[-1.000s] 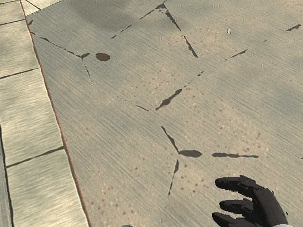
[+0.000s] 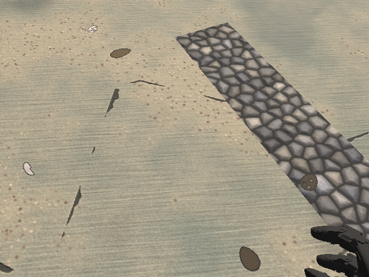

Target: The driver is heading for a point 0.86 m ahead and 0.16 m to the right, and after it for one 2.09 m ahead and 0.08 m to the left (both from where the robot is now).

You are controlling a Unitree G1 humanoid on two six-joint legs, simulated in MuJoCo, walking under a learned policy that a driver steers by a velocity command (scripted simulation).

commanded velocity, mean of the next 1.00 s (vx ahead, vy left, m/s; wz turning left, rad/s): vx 0.78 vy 0.00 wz -0.48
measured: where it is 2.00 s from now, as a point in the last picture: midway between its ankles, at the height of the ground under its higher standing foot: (277, 181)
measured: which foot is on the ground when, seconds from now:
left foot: down 0.00-0.44, up 0.46-0.82, down 0.84-1.00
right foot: up 0.00-0.42, down 0.44-0.84, up 0.86-1.00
